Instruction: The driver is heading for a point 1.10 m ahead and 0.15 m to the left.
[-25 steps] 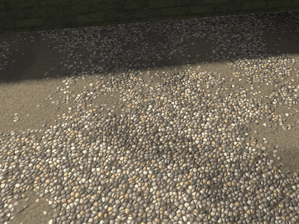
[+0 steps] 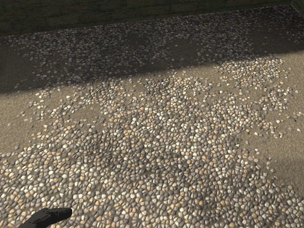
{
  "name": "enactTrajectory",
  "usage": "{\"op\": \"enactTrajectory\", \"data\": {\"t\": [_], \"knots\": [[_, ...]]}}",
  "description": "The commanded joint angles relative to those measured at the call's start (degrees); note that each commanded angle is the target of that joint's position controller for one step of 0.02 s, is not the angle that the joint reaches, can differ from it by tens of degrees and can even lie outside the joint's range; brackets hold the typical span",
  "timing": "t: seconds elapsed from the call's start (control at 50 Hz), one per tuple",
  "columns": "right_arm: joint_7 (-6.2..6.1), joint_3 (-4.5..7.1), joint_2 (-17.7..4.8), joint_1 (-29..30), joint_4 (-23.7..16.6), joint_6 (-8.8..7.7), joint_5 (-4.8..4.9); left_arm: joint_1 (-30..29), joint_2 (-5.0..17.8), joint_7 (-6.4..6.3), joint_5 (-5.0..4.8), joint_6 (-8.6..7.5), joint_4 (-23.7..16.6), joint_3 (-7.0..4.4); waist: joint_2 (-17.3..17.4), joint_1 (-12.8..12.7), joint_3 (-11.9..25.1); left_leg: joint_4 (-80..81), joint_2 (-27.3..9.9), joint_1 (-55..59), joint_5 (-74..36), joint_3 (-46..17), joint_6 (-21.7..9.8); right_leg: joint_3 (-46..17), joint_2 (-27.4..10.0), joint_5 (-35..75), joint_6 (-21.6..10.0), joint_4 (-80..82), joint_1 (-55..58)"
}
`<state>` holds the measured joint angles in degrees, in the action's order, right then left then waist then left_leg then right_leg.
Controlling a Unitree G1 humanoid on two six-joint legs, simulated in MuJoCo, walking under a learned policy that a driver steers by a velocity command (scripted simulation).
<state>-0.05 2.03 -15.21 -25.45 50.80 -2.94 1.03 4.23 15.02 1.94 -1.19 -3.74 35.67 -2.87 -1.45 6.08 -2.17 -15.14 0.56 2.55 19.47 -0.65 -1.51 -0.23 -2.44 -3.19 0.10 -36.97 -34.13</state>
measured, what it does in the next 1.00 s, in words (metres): walks ahead: right foot, then left foot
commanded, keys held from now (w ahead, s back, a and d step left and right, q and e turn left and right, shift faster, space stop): w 1.00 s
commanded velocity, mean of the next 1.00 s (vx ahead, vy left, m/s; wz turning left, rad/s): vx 0.49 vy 0.00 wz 0.00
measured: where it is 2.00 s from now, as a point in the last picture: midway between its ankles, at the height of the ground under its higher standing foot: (124, 116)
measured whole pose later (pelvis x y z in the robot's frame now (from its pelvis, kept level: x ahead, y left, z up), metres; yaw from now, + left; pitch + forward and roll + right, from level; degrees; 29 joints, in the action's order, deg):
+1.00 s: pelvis +0.53 +0.02 +0.01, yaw +0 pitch +1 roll +1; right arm 1.0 2.1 -15.3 -20.6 48.1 -4.7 0.2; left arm 7.2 16.9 0.3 -0.3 -3.7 43.0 -2.6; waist -2.9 3.7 -1.0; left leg -12.0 4.5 -3.1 10.2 2.4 -4.3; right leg -3.0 -7.2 0.3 1.2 -44.4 -39.0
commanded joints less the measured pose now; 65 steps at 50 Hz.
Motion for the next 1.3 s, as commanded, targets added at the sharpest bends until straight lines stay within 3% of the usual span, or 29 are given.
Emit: {"op": "enactTrajectory", "data": {"t": [0.02, 0.06, 0.1, 0.12, 0.14, 0.16, 0.18, 0.22, 0.3, 0.44, 0.54, 0.6, 0.64, 0.66, 0.68, 0.7, 0.72, 0.76, 0.82, 0.9, 1.0, 1.1, 1.16, 1.2, 1.22, 1.24, 1.26, 1.28, 1.3], "knots": [[-0.19, 2.58, -10.87, 0.14, -2.06, -0.66, 0.72, -7.21, 3.86, 0.6, -0.35, -1.37, -6.36, -0.63, 8.04, -1.49, -4.44, 4.65, -14.62, -5.02, -20.33, -7.91, -8.44, 0.87, 1.06, 0.91, -1.53, 4.17, 2.94], [-0.03, 3.0, -11.99, 1.29, -2.05, -0.51, 0.67, -3.67, 5.89, 0.59, -0.1, -1.49, -5.67, -1.56, 8.17, -4.64, -2.21, -0.83, -14.71, -3.0, -33.96, -6.62, -7.36, 2.18, 2.82, -1.54, -3.82, 5.97, 9.14], [-0.2, 2.63, -11.16, 2.1, -2.58, -0.28, 0.04, 11.88, 9.46, -0.19, 0.16, -1.32, -1.4, -3.64, 6.38, -12.64, 8.07, -20.71, -10.26, -9.51, -45.44, -2.19, -4.67, 2.08, 3.28, -0.62, -7.41, 5.87, 31.56], [-0.29, 1.27, -7.08, 0.56, -4.47, -0.56, -1.48, 21.3, 14.3, -0.88, 1.05, -0.98, 0.11, -4.67, -4.24, -14.48, 17.4, -42.12, -4.81, -24.26, -24.18, 0.43, -2.05, -16.18, -10.26, -4.79, -12.26, 6.67, 49.64], [0.16, 0.09, -2.97, -4.77, -4.55, -1.75, -0.31, 22.11, 15.5, -0.12, 1.42, -1.31, 0.56, -4.3, -17.08, -10.91, 24.93, -55.67, 3.19, -37.29, 13.24, -6.18, -0.61, -43.93, -20.28, -19.24, -18.87, 18.22, 57.01], [0.6, 1.69, -9.4, 0.46, -5.01, -2.31, 1.35, 18.32, 10.47, 0.01, 0.6, -1.57, 0.42, -2.99, -10.66, -11.49, 16.06, -60.12, -0.36, -43.68, 11.23, -7.99, -1.01, -41.66, -18.32, -25.88, -16.37, 21.66, 51.15], [0.87, 2.04, -10.55, 5.78, -6.41, -2.67, 1.81, 14.29, 8.78, -0.13, 0.16, -1.51, 0.37, -2.37, -6.73, -10.61, 8.1, -58.63, -3.23, -44.84, 5.74, -5.7, -1.66, -32.25, -16.31, -22.13, -14.48, 22.42, 42.6], [0.44, 2.06, -8.53, 8.22, -6.64, -2.63, 0.17, 9.3, 6.97, 0.1, 1.18, -1.74, 0.33, -1.72, -1.17, -7.12, 3.15, -53.16, -7.22, -40.4, -2.09, -4.6, -1.06, -21.8, -11.65, -7.86, -13.25, 24.57, 30.64], [0.08, 1.79, -5.93, 7.53, -6.55, -0.92, -0.26, 8.37, 6.41, -0.02, 0.97, -3.27, 2.37, -1.52, -2.78, -4.35, 2.22, -46.96, -8.89, -37.17, -7.22, -3.9, 0.93, -13.78, -9.22, -0.88, -14.25, 29.49, 23.95], [0.84, 0.76, -3.92, 21.85, -11.03, -1.81, -0.82, 14.15, 9.75, -1.31, 0.3, -2.29, 6.58, -1.94, -1.21, -8.92, -1.5, -23.28, -6.8, -38.71, -26.07, -1.36, 2.7, -5.74, -7.07, 2.45, -12.1, 30.62, 25.6], [2.46, 0.57, -4.71, 28.95, -14.62, -2.47, -0.09, 18.91, 10.89, -1.51, -0.08, -0.96, 10.03, -2.14, -1.62, -10.89, -2.75, -15.98, -5.03, -39.59, -22.57, -1.0, 0.9, -6.73, -10.9, 3.77, -11.62, 26.9, 33.95], [3.04, 1.09, -6.4, 26.1, -14.76, -2.84, -0.14, 18.25, 12.13, -2.04, -0.1, 0.16, 10.85, -2.52, -3.31, -8.41, -0.58, -13.73, -3.35, -34.34, -15.29, 0.28, -1.27, -7.03, -12.22, 13.44, -10.03, 21.66, 38.2], [2.26, 3.19, -10.36, 12.34, -11.08, -2.83, -0.44, 16.62, 11.31, -2.35, 0.44, 0.82, 10.34, -1.96, -2.29, -1.34, 8.66, -12.24, -1.32, -13.75, -16.21, 2.37, -4.43, -3.02, -7.56, 27.13, -7.32, 4.85, 33.99], [1.52, 4.33, -14.95, 1.51, -9.35, -2.54, -1.02, 17.45, 8.12, -2.6, 2.06, 0.65, 8.66, -0.54, 5.4, 1.91, 18.42, -14.68, -12.64, 4.5, -19.76, -10.23, -8.22, -0.28, -3.73, 10.47, -5.08, -14.2, 21.8], [1.96, 4.8, -17.62, 0.25, -8.41, -2.36, -1.24, 25.23, 1.8, -2.02, 1.02, -0.62, 8.26, 1.1, 20.67, -2.72, 24.3, -6.95, -22.92, 20.57, -5.37, -37.44, -16.63, -2.4, 6.53, -28.28, -1.85, -31.02, -0.27], [2.03, 3.29, -11.59, 1.39, -9.18, -2.36, -0.55, 20.93, 8.38, -1.7, -0.13, -1.64, 8.98, -0.18, 13.13, -0.22, 20.73, -2.84, -21.72, 18.09, 1.92, -39.12, -14.8, -8.42, 3.53, -29.57, -2.32, -36.58, -6.47], [1.83, 2.62, -9.73, 5.31, -9.72, -2.36, -0.59, 15.48, 10.59, -1.44, -1.23, -2.2, 7.34, -0.94, 9.52, -0.76, 12.74, -1.88, -20.08, 10.81, -0.16, -30.54, -12.61, -6.8, 0.77, -24.25, -2.88, -36.33, -9.11], [1.99, 1.99, -7.74, 11.17, -10.51, -2.37, -1.18, 11.33, 9.27, -1.86, 0.16, -2.15, 6.59, -0.96, 3.61, -3.83, 5.3, 0.95, -15.78, -2.7, -12.17, -20.45, -11.43, -4.45, -3.56, -15.82, -2.05, -30.71, -5.66], [2.08, 1.79, -6.86, 12.08, -9.93, -3.28, -1.29, 14.27, 6.73, -1.93, 0.44, -0.61, 7.53, -0.78, 5.94, -6.8, 4.78, 5.06, -13.11, -9.45, -19.36, -13.92, -12.02, -4.07, -5.3, -11.49, -0.65, -27.21, -0.04], [1.24, 2.28, -8.68, 9.48, -7.75, -3.29, -1.08, 7.94, 5.76, -2.29, 1.1, 0.09, 5.44, -0.62, 4.38, -5.89, 1.3, 7.72, -12.45, -9.9, -24.46, -8.9, -12.31, -3.46, -5.91, -3.14, 1.41, -18.02, -5.51], [0.44, 2.31, -9.82, 5.42, -5.54, -2.37, -0.51, -1.3, 3.9, -1.24, 0.79, -0.95, 3.15, 0.1, 4.47, -2.57, -0.78, 8.29, -10.53, -7.75, -22.82, -4.07, -9.89, -1.31, -3.82, 9.0, 1.11, -1.67, -3.84], [0.08, 2.55, -10.59, 1.03, -2.78, -0.87, -0.19, -8.67, 4.02, 0.52, 0.17, -1.79, 0.08, 0.34, 4.6, -0.66, -2.69, 4.93, -14.14, 0.6, -24.72, -5.01, -9.8, -0.66, -1.92, 5.8, -0.64, 5.8, -5.58], [-0.46, 2.95, -11.44, 1.36, -2.24, -0.06, 0.16, -6.61, 5.78, 1.05, 0.42, -2.41, -0.12, -0.32, 5.92, -3.36, -1.17, -0.2, -15.26, 3.01, -32.96, -7.32, -8.54, -0.58, -0.03, -0.13, -2.55, 8.94, 0.47], [-0.62, 2.81, -11.57, 3.74, -2.96, 0.31, -0.07, 6.27, 9.71, 0.28, 0.71, -2.69, 3.45, -2.38, 5.74, -10.39, 7.09, -14.07, -11.21, -1.53, -44.54, -5.06, -6.33, 1.31, 1.98, 1.27, -5.17, 11.07, 20.54], [-0.63, 1.64, -8.73, 4.25, -4.74, 0.06, -1.16, 16.99, 13.67, -0.51, 1.61, -2.57, 5.4, -3.57, 1.37, -14.4, 16.35, -30.23, -7.65, -13.45, -31.35, -3.13, -4.24, -7.56, -7.15, 4.01, -8.63, 7.53, 39.44], [-0.25, -0.42, -1.19, -4.28, -5.41, -1.05, -0.7, 20.05, 17.4, -0.62, 1.91, -2.02, 6.44, -4.45, -13.78, -10.66, 24.61, -50.33, 2.09, -36.67, 7.68, -1.01, -0.29, -32.74, -21.45, -5.9, -16.86, 11.49, 59.77], [-0.13, 0.89, -7.03, -1.51, -4.39, -1.78, 0.61, 20.3, 11.56, -0.72, 1.42, -1.84, 5.96, -3.03, -9.83, -13.24, 23.9, -57.49, 0.57, -42.2, 13.95, -8.19, -0.24, -38.39, -21.42, -13.58, -16.11, 16.82, 57.19], [-0.1, 2.08, -10.15, 3.64, -6.1, -1.99, 1.89, 16.49, 9.26, -0.99, 1.2, -1.85, 5.9, -2.25, -7.11, -12.78, 14.36, -58.89, -2.04, -45.6, 9.43, -7.57, -0.4, -29.4, -19.68, -13.61, -13.48, 18.59, 49.55], [-0.35, 2.08, -9.64, 6.45, -6.82, -1.92, 1.62, 12.66, 7.95, -1.05, 1.23, -1.93, 5.77, -1.81, -3.91, -10.96, 9.51, -57.02, -4.73, -44.2, 4.49, -5.94, -0.19, -22.8, -17.47, -10.13, -12.14, 20.4, 41.6]]}}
